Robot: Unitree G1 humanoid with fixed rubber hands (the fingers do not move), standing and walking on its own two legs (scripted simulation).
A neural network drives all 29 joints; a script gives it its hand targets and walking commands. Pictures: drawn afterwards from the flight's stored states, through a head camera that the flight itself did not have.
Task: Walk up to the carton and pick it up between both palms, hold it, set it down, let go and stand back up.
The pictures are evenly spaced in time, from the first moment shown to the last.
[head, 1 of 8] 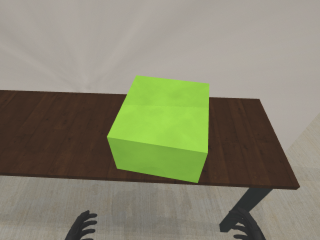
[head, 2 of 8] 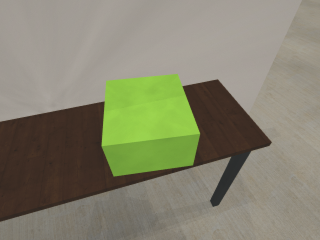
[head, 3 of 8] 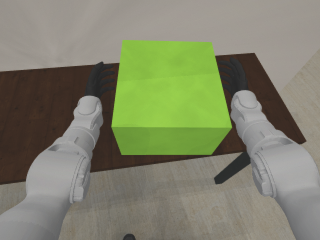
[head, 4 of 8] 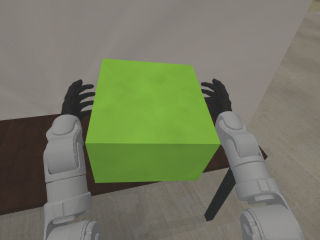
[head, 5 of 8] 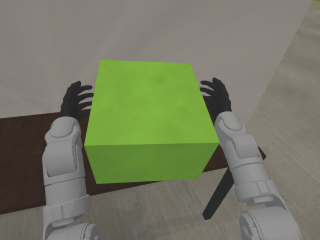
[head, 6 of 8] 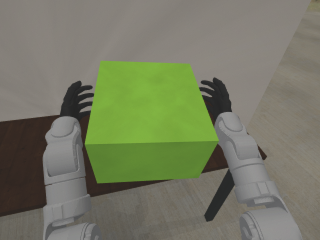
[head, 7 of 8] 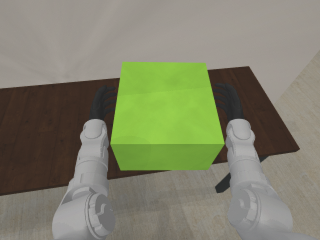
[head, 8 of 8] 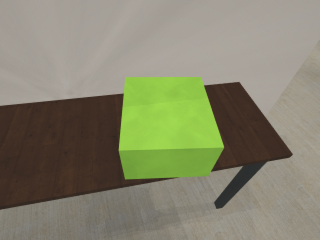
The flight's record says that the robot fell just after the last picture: no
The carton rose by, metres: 0.16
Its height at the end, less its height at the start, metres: +0.00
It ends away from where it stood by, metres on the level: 0.02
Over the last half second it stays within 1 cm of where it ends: yes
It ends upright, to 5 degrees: yes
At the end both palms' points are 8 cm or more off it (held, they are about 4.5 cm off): yes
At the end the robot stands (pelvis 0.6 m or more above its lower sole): yes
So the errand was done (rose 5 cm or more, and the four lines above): yes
